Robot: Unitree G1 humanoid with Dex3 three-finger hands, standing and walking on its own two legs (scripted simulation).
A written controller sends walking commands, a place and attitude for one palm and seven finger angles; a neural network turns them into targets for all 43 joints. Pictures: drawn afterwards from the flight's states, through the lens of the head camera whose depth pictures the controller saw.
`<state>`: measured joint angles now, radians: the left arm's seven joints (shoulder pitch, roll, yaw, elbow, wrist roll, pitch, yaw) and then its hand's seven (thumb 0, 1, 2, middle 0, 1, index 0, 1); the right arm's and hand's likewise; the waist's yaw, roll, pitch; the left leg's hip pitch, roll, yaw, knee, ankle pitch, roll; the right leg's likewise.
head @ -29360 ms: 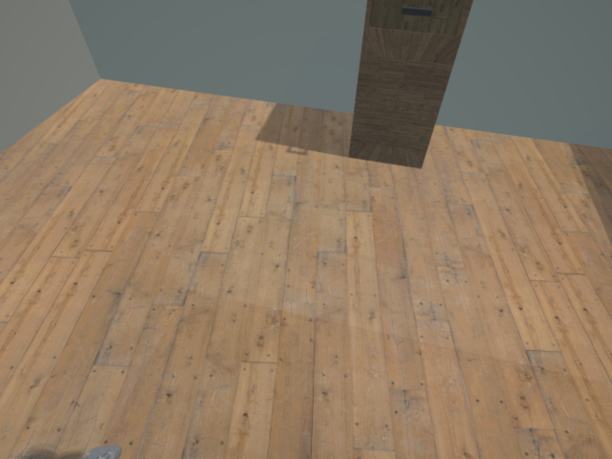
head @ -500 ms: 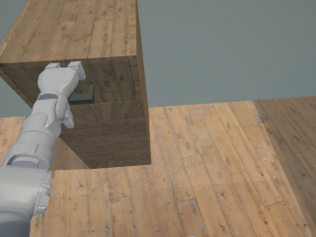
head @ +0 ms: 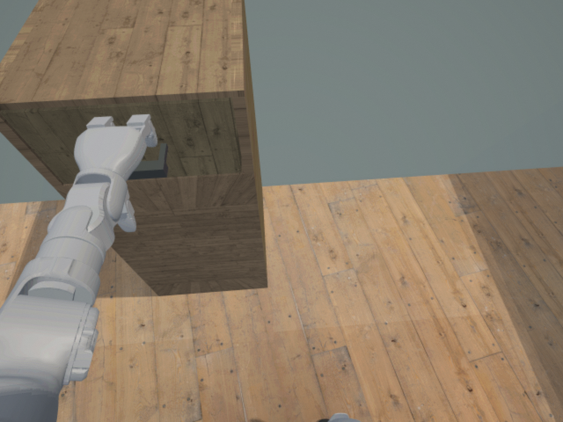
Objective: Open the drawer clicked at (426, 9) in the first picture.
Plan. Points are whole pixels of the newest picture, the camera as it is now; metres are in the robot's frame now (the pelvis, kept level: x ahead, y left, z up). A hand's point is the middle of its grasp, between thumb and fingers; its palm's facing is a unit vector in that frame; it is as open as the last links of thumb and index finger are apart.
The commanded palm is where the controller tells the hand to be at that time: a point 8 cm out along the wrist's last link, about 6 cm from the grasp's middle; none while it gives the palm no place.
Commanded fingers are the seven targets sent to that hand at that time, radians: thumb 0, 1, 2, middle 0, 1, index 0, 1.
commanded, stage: lower the fingers behind the handle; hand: left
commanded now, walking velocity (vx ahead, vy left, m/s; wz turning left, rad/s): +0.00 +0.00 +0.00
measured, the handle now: (134, 160) +0.53 +0.24 +0.02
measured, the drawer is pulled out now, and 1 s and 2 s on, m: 0.00 0.00 0.00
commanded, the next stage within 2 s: close the thumb around the handle in 1.28 s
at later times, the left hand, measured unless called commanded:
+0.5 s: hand (130, 184) +0.48 +0.24 +0.02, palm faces -0.06 -0.01 -1.00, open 13.9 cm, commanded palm +0.46 +0.24 +0.07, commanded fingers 0.00 -0.50 0.30 -0.30 -1.20 -0.30 -1.20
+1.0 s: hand (136, 194) +0.47 +0.24 -0.01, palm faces -0.06 +0.00 -1.00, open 13.9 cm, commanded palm +0.46 +0.23 +0.05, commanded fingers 0.00 -0.50 0.30 -0.30 -1.20 -0.30 -1.20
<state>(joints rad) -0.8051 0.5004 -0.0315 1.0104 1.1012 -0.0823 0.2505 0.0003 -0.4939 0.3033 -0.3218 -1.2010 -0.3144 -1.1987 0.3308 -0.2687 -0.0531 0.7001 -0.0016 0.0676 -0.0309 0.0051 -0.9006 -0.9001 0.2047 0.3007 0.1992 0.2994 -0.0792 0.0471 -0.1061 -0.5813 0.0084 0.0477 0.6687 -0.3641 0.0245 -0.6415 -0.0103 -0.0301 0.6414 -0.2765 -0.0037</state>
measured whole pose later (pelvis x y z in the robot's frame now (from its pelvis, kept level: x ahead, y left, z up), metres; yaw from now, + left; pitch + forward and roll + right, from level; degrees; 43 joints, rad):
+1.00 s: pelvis -0.01 +0.01 -0.02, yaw +0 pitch +21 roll -1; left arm -0.84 0.50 -0.02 1.09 1.12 -0.07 0.35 0.00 -0.49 0.30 -0.31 -1.20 -0.31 -1.20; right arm 0.34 -0.26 -0.05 0.73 -0.03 0.06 -0.01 0.00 -0.90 -0.90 0.21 0.30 0.20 0.30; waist -0.11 0.05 -0.14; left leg -0.80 0.01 0.04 0.86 -0.43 0.03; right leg -0.85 -0.01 -0.04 0.80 -0.32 0.00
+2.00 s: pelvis +0.00 +0.01 -0.02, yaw +0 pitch +22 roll -2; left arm -0.85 0.52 -0.02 1.09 1.11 -0.06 0.32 0.00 0.70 0.82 -0.40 -1.33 -0.40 -1.33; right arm 0.35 -0.26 -0.05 0.72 -0.02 0.07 -0.02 0.00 -0.90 -0.90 0.21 0.30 0.20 0.30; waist -0.11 0.05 -0.14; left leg -0.80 0.02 0.04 0.85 -0.44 0.03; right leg -0.84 -0.01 -0.04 0.79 -0.33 0.00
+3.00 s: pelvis +0.01 +0.00 -0.02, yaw -1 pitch +20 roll -1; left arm -0.65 0.48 0.01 0.92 1.09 -0.06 0.33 0.01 0.77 0.81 -0.35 -1.35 -0.41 -1.35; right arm 0.33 -0.25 -0.06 0.70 -0.02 0.09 -0.01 0.00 -0.90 -0.90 0.20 0.30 0.20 0.30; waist -0.08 0.06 -0.14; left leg -0.71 0.02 0.05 0.80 -0.44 0.02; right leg -0.77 0.01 -0.02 0.75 -0.33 0.00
